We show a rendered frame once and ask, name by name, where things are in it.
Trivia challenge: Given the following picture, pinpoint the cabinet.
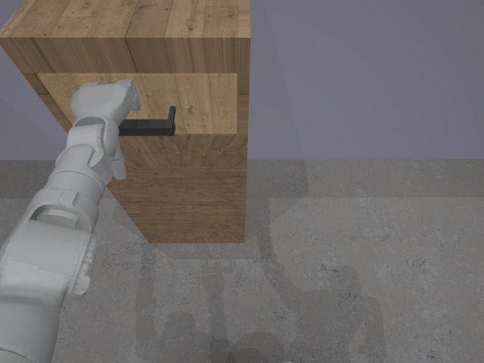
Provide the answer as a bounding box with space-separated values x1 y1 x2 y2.
0 0 251 244

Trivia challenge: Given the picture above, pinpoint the handle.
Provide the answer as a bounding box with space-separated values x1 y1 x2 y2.
118 106 176 136

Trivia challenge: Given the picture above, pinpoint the drawer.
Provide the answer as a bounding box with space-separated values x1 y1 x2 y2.
37 73 237 134

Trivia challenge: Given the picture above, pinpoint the left robot hand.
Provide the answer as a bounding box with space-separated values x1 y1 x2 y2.
70 79 141 180

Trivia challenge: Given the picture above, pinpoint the robot left forearm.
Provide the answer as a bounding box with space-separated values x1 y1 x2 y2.
0 113 119 277

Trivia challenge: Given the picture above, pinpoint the left robot upper arm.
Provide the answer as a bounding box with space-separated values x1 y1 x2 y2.
0 219 98 363

